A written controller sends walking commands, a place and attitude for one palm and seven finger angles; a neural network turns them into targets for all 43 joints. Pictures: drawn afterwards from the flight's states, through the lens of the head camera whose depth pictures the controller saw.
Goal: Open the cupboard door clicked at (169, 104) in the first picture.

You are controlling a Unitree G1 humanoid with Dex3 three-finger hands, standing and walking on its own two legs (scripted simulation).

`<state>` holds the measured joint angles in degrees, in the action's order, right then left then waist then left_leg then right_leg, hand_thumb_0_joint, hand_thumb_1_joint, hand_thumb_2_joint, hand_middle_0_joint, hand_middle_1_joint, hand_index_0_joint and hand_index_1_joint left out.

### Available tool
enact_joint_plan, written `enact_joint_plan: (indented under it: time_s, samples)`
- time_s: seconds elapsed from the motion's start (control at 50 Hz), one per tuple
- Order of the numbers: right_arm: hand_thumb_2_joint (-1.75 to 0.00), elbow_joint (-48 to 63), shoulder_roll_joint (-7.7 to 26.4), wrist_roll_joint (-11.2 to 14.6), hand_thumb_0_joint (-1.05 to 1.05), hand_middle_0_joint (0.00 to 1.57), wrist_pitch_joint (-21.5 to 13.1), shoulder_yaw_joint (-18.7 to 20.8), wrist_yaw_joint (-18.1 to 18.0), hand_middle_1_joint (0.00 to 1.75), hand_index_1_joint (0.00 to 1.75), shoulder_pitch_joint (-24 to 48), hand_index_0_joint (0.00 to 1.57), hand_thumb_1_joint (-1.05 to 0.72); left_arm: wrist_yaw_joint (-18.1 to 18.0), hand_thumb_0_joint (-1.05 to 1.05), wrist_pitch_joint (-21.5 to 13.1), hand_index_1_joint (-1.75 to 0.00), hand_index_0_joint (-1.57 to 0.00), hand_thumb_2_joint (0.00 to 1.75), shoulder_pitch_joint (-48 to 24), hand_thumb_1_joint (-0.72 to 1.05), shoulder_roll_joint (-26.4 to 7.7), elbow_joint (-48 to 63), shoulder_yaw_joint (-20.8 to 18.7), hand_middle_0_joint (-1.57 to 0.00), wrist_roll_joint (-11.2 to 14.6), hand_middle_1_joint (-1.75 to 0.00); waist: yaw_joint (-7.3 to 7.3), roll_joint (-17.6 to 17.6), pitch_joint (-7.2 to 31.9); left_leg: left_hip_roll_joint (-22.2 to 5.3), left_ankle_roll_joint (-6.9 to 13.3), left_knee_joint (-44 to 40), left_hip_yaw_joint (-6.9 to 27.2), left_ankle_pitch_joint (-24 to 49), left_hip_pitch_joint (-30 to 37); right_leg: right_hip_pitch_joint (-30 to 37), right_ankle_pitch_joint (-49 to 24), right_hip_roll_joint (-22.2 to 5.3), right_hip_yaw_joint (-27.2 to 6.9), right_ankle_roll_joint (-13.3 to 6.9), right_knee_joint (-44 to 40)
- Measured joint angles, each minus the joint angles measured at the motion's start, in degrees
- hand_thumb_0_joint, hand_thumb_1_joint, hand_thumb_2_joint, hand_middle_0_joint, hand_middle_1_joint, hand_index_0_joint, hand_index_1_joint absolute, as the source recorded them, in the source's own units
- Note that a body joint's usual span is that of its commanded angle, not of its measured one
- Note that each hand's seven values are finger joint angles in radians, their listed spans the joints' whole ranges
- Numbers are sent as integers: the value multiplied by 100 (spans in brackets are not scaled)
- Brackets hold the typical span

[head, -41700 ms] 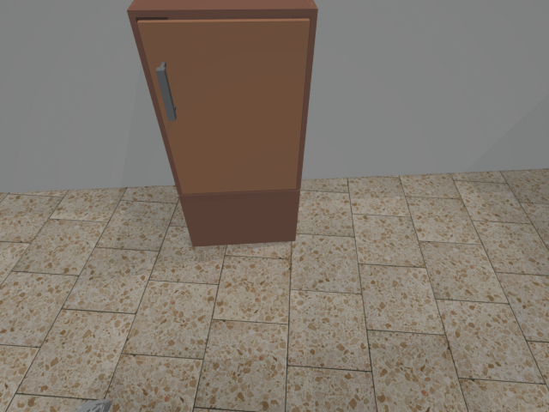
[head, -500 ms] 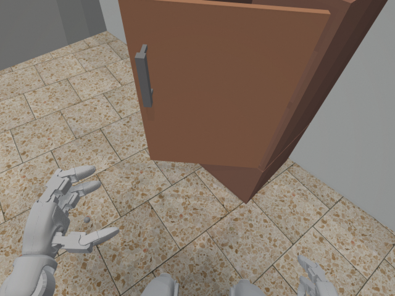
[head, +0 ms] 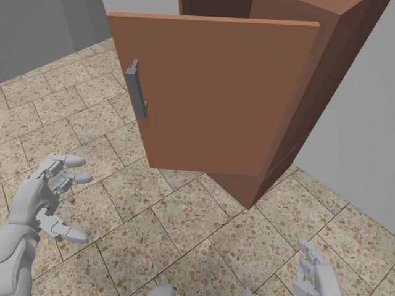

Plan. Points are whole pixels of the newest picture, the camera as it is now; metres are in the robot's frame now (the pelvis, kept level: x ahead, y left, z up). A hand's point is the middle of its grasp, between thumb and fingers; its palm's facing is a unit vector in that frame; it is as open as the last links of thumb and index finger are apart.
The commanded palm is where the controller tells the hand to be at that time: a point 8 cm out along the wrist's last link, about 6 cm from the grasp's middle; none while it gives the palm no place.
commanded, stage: raise the hand with hooked fingers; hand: left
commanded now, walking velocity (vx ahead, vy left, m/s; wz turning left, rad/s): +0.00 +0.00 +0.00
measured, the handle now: (139, 90) +0.57 +0.19 +0.07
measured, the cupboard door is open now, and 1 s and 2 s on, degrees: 41 41 41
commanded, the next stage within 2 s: move the hooked fingers beside the handle in 0.64 s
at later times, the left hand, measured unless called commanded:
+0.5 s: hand (68, 183) +0.29 +0.26 +0.08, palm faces +0.03 -1.00 -0.04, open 13.9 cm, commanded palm +0.26 +0.31 +0.08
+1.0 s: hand (76, 170) +0.32 +0.26 +0.07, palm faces -0.02 -1.00 -0.01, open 14.0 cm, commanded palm +0.30 +0.31 +0.08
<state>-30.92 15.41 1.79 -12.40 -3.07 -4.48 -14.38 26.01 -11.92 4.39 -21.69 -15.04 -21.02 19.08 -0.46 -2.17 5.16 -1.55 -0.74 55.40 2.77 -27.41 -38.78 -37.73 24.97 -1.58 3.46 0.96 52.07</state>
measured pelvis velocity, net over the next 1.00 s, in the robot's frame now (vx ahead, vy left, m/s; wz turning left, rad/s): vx -0.02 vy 0.00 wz -0.01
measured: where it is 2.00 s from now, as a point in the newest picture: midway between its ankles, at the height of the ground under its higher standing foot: outside the picture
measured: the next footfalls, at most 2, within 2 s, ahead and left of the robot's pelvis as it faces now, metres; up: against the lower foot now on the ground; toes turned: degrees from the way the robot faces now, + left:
none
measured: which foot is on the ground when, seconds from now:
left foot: down 0.00-1.00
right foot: down 0.00-1.00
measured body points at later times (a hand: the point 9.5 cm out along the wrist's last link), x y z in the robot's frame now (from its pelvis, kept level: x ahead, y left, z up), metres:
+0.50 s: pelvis +0.00 -0.01 +0.01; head +0.05 -0.01 +0.46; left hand +0.28 +0.31 +0.08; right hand +0.13 -0.27 -0.07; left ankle +0.00 +0.12 -0.69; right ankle +0.01 -0.13 -0.69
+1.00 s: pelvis -0.02 +0.00 +0.00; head +0.05 +0.01 +0.45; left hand +0.32 +0.31 +0.08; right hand +0.13 -0.25 -0.08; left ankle +0.00 +0.12 -0.69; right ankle +0.01 -0.13 -0.69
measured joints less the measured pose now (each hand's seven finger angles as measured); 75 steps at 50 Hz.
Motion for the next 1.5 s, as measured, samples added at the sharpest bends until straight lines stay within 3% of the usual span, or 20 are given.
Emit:
enact_joint_plan:
  time_s: [0.14, 0.28, 0.46, 0.78, 0.9, 1.04, 1.22, 1.36, 1.5]
  samples:
    - [-90, -147, 45, -1, 1, 20, 37, 36, -39, 30, 30, -132, 21, -90, 192, -1, -257, -120, -31, 30, -528, -49, -194, -448, -449, -30, 187, -119, 31, 41, -26, -57, -70, -162, 12, 45, 164, 134, -22, 58, 15, -67, -112]
    - [-90, -119, 189, 44, 1, 20, 130, 132, -15, 30, 30, -255, 21, -91, 517, -1, 9, -120, -30, 30, -715, -50, -315, -993, -432, -30, 188, -120, 119, 1, -16, -69, -68, -379, -66, 156, 264, 178, -129, 71, -57, -70, -275]
    - [-90, -87, 143, 1, 1, 20, 175, 168, 28, 30, 30, -306, 21, -91, 249, -1, -474, -120, -31, 30, -666, -50, -100, -949, -530, -30, 126, -120, 142, 122, -103, -68, -63, -402, -129, 195, 310, 182, -166, 71, -123, -67, -255]
    - [-90, -80, 22, 12, 1, 20, 140, 25, -21, 30, 30, -183, 21, -90, 402, -1, -452, -120, -31, 30, -787, -50, -172, -1157, -481, -30, 158, -120, 67, 85, -94, -11, 5, -403, -127, 246, 340, 261, -248, 19, -124, -3, -333]
    - [-90, -149, 65, 19, 1, 20, 119, 2, -84, 30, 30, -136, 21, -90, 393, -1, -407, -120, -31, 30, -1297, -50, -151, -1507, -264, -30, 14, -120, 38, 99, -133, 37, 27, -310, -74, 252, 205, 170, -246, -28, -76, 22, -271]
    - [-90, -210, 36, -26, 1, 20, 173, -5, -82, 30, 30, -124, 21, -90, 246, -1, -421, -120, -31, 30, -2040, -50, -286, -1951, -284, -30, -239, -120, 185, 180, -191, 18, 24, -240, -100, 255, 3, -47, -266, -7, -106, 16, -205]
    - [-90, -184, 88, -22, 1, 20, 432, 63, 46, 30, 30, -472, 21, -90, 268, -1, -332, -120, -31, 30, -2296, -50, -532, -2460, -513, -30, -228, -120, 314, 133, -40, -33, 32, -270, -197, 203, -67, -169, -253, 43, -203, 26, -225]
    - [-90, -296, 127, -43, 1, 20, 590, 117, 69, 30, 30, -557, 21, -91, 270, -1, -569, -120, -30, 30, -2590, -50, -482, -2695, -500, -30, -301, -120, 305, 139, -51, -40, 32, -191, -186, 178, -214, -310, -231, 50, -196, 24, -156]
    - [-90, -341, 108, -55, 1, 20, 698, 116, 72, 30, 30, -481, 21, -91, 175, -1, -624, -120, -30, 30, -3289, -50, -600, -3307, -424, -30, -542, -120, 401, 155, -66, -46, 13, -56, -132, 163, -441, -513, -212, 58, -149, 4, -41]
